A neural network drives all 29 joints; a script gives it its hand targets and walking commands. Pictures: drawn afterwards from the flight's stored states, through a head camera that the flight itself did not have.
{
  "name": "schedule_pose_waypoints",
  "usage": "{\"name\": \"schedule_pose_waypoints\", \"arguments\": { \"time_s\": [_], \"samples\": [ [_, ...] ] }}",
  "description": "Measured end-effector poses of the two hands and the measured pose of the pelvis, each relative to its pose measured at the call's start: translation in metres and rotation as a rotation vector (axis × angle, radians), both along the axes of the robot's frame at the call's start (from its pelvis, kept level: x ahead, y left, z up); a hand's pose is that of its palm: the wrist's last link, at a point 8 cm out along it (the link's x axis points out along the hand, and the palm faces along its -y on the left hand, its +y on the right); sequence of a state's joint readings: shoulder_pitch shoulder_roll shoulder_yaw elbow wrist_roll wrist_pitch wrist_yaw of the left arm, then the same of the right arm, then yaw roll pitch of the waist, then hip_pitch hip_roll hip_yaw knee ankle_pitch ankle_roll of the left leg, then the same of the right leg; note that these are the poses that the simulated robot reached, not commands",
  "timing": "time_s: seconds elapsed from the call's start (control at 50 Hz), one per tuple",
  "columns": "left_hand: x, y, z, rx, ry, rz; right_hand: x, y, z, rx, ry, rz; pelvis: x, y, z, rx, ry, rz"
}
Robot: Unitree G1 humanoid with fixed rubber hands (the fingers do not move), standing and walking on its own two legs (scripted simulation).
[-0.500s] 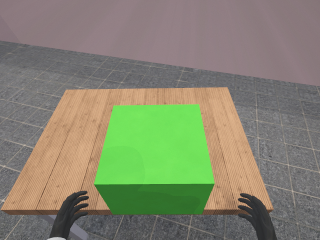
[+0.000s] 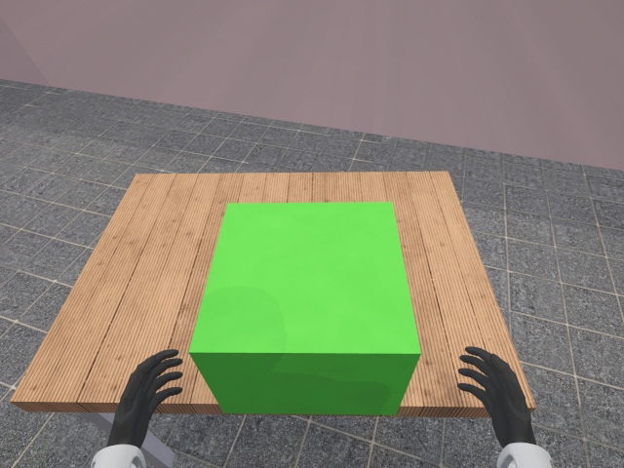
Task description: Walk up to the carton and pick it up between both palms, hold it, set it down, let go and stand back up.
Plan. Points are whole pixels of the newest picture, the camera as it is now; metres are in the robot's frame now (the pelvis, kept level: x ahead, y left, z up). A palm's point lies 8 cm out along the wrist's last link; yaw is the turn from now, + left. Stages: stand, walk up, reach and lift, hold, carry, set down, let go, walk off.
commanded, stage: reach and lift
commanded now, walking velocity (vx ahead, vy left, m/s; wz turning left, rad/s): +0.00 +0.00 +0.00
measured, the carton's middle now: (309, 306) +0.37 +0.04 -0.04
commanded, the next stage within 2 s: none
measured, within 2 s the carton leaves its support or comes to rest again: neither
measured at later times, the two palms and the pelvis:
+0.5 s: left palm (143, 328) +0.28 +0.25 +0.04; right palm (494, 327) +0.29 -0.21 +0.03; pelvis +0.01 -0.01 +0.00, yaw -1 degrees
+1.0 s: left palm (152, 264) +0.35 +0.25 +0.09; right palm (499, 259) +0.37 -0.22 +0.08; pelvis +0.01 -0.01 +0.01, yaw +0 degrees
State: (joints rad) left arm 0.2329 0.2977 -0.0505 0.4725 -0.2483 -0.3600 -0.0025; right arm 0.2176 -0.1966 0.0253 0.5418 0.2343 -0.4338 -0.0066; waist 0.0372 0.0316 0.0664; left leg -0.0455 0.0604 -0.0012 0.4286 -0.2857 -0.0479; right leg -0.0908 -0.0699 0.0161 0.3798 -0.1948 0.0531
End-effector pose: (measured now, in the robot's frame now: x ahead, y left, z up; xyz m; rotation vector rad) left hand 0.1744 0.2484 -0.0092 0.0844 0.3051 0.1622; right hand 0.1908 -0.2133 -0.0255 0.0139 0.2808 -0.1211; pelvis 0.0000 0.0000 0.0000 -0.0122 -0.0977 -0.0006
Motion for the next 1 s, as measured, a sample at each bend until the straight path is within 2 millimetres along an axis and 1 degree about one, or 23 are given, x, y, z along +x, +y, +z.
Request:
{"name": "schedule_pose_waypoints", "arguments": {
  "time_s": [0.14, 0.32, 0.42, 0.5, 0.6, 0.66, 0.72, 0.9, 1.0],
  "samples": [
    [0.031, -0.001, 0.015, -0.012, -0.020, 0.001, 0.029, -0.002, 0.017, 0.010, -0.030, 0.008, -0.001, -0.006, 0.001, 0.004, -0.003, 0.000],
    [0.065, -0.006, 0.026, -0.051, 0.006, 0.011, 0.065, -0.006, 0.035, 0.003, -0.005, 0.007, 0.003, -0.011, 0.003, 0.002, 0.026, -0.004],
    [0.088, -0.001, 0.041, -0.039, -0.002, 0.007, 0.087, 0.001, 0.049, 0.017, -0.035, 0.019, 0.008, -0.011, 0.004, 0.001, 0.045, -0.008],
    [0.101, 0.003, 0.053, -0.025, -0.010, -0.005, 0.100, 0.007, 0.055, 0.026, -0.051, 0.028, 0.014, -0.008, 0.005, -0.003, 0.050, -0.011],
    [0.115, 0.007, 0.065, -0.031, -0.011, -0.003, 0.113, 0.006, 0.059, 0.025, -0.048, 0.017, 0.020, -0.005, 0.005, -0.006, 0.056, -0.008],
    [0.124, 0.009, 0.075, -0.030, -0.028, -0.006, 0.120, 0.005, 0.068, 0.015, -0.070, 0.017, 0.022, -0.004, 0.005, -0.006, 0.057, -0.007],
    [0.132, 0.009, 0.081, -0.029, -0.035, -0.021, 0.128, 0.004, 0.076, -0.001, -0.080, 0.025, 0.021, -0.003, 0.005, -0.007, 0.056, -0.007],
    [0.158, 0.005, 0.085, -0.063, -0.016, -0.020, 0.156, -0.004, 0.092, -0.030, -0.060, 0.028, 0.013, -0.005, 0.006, -0.008, 0.096, -0.005],
    [0.174, 0.000, 0.095, -0.066, -0.023, -0.027, 0.174, -0.007, 0.105, -0.041, -0.075, 0.033, 0.009, -0.008, 0.006, -0.007, 0.111, -0.003]
  ]
}}
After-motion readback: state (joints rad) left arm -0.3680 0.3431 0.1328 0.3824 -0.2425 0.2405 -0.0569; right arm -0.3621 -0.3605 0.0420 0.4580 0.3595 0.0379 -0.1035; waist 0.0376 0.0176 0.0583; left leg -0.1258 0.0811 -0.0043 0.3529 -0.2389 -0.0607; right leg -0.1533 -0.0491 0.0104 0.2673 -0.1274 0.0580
